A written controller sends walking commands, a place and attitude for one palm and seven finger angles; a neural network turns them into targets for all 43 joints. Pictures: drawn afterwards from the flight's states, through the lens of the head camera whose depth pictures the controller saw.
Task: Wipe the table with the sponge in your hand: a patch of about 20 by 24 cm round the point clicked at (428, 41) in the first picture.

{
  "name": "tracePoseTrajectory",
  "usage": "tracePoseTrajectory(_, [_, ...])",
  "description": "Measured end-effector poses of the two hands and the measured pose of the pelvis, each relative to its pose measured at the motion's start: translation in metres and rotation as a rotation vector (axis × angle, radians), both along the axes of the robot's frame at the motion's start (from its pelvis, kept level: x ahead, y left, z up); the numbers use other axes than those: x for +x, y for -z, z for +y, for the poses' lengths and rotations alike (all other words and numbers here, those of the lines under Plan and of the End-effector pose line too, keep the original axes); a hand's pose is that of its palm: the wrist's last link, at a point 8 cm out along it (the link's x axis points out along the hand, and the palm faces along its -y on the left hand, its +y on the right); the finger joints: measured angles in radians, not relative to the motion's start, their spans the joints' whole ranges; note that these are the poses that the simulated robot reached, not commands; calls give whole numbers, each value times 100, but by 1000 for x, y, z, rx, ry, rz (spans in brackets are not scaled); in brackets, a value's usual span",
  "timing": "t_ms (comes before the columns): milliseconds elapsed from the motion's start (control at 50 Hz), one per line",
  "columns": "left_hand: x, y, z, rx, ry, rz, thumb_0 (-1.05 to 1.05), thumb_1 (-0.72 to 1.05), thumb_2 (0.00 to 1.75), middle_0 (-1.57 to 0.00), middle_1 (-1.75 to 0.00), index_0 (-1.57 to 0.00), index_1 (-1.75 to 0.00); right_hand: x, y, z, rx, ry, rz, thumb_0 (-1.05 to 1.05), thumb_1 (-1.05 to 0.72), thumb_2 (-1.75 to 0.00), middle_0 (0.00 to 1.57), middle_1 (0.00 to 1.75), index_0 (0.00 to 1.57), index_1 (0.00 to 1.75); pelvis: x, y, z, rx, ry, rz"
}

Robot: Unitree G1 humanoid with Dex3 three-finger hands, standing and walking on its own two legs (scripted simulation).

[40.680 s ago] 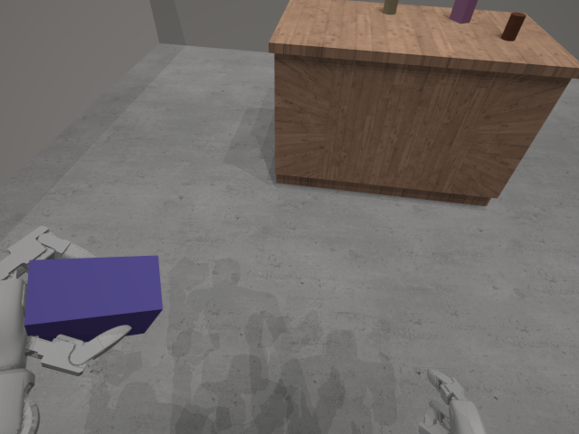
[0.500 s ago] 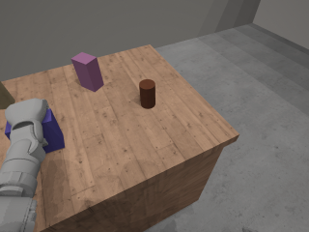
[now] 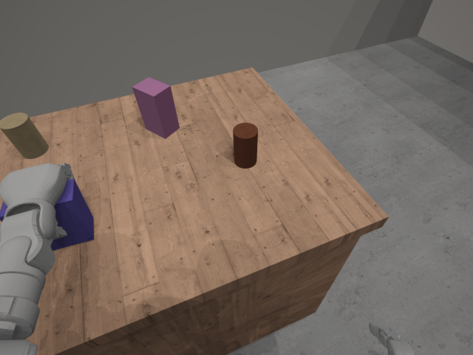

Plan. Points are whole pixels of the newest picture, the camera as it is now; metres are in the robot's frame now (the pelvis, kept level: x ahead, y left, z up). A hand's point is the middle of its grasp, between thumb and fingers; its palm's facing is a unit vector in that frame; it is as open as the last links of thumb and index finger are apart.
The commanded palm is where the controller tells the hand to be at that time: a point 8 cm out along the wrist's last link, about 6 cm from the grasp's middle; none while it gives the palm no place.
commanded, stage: wipe back along the first lane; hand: left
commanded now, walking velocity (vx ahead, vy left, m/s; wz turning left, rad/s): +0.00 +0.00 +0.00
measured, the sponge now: (56, 223) +0.32 +0.37 +0.03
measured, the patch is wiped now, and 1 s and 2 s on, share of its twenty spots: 1.00 1.00 1.00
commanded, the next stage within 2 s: lift the sponge slowly off the table in 1.42 s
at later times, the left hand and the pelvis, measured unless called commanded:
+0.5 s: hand (51, 232) +0.28 +0.34 +0.07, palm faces -0.02 -0.03 -1.00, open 9.8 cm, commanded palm +0.24 +0.32 +0.10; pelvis -0.01 +0.00 +0.00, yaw +0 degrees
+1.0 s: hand (51, 258) +0.24 +0.31 +0.07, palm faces +0.01 -0.03 -1.00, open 9.8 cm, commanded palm +0.19 +0.30 +0.10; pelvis -0.01 -0.01 +0.00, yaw +0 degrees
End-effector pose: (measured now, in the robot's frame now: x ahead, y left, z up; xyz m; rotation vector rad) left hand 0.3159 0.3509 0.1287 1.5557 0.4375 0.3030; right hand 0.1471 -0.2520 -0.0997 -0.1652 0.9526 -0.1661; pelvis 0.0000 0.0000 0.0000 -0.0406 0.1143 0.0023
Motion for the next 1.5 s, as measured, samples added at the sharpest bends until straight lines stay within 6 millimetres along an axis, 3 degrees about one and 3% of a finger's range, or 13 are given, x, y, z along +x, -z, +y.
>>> tracePoseTrajectory(180, [-18, 3, -8, -10, -11, -30, -1, -50, 110, -72, -143, -75, -142, -1, 2, 5, 15, -8, -6, 1, -90, -90, 20, 30, 20, 30, -2, 0, 1, 2, -2, -18])
tracePoseTrajectory(660, [-67, 5, -32, -25, -24, -81, -1, -48, 110, -70, -145, -73, -144, 35, -15, 17, 48, -79, -155, 1, -90, -90, 20, 30, 20, 30, -8, 0, -4, 7, -5, -65])
tracePoseTrajectory(1500, [-136, 6, -63, -44, -5, -115, 1, -48, 109, -70, -144, -73, -143, 62, -31, 26, 71, -129, -289, 1, -90, -90, 20, 30, 20, 30, -7, 1, -10, 14, 8, -114])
